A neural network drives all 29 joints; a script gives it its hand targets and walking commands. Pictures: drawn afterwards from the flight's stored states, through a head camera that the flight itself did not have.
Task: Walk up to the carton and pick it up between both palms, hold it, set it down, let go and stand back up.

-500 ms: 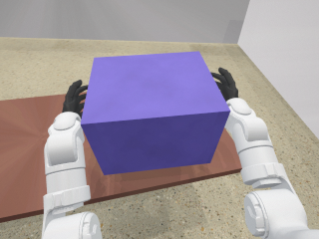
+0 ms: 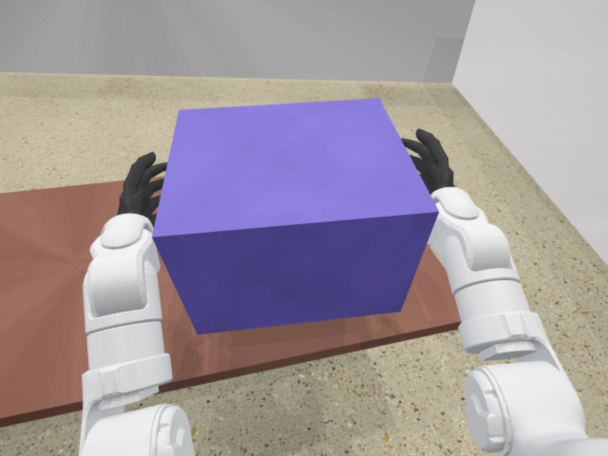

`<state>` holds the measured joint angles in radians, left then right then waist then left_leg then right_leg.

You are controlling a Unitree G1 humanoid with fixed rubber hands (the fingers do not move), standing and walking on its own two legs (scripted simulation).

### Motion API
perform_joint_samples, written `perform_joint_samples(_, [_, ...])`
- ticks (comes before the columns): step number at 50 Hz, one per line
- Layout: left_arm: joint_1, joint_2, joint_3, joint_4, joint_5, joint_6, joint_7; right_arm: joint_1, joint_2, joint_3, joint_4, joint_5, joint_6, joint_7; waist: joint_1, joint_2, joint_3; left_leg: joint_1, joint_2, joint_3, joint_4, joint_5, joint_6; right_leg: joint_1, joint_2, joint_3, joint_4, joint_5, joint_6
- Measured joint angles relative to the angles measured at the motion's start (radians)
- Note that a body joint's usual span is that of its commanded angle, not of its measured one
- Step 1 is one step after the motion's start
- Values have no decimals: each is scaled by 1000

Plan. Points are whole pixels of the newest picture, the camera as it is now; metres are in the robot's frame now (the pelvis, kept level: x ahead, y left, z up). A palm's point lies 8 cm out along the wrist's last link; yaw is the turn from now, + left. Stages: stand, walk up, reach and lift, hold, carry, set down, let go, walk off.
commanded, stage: hold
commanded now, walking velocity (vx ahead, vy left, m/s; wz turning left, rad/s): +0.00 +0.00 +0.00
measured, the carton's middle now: (291, 212) +0.38 +0.00 +0.16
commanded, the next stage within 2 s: none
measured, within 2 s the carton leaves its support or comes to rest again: neither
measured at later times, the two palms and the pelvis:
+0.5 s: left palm (137, 217) +0.35 +0.19 +0.19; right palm (434, 187) +0.36 -0.18 +0.21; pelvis +0.00 +0.00 +0.00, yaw +0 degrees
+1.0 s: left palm (138, 218) +0.35 +0.19 +0.19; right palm (433, 190) +0.36 -0.18 +0.21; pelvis +0.00 +0.00 +0.00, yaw +0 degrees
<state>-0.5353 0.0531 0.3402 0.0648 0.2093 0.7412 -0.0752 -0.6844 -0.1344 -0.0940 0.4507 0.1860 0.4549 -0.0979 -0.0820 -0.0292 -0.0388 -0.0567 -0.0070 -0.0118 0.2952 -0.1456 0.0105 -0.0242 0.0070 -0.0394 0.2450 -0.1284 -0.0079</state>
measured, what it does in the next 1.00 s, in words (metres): stands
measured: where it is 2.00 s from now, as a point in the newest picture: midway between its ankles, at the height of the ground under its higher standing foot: outside the picture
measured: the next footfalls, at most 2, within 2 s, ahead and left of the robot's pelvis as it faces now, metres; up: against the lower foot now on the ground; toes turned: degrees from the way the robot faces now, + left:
none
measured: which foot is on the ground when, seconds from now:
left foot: down 0.00-1.00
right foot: down 0.00-1.00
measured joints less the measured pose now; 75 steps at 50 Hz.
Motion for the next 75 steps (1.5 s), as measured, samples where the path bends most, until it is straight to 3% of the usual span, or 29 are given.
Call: perform_joint_samples(75, [-20, 2, 3, 34, 1, -10, -1, -20, 1, -16, 22, -9, -3, 5, 2, 3, -7, -9, -3, 1, -1, 6, 2, -12, 0, 5, 6, 1, 0])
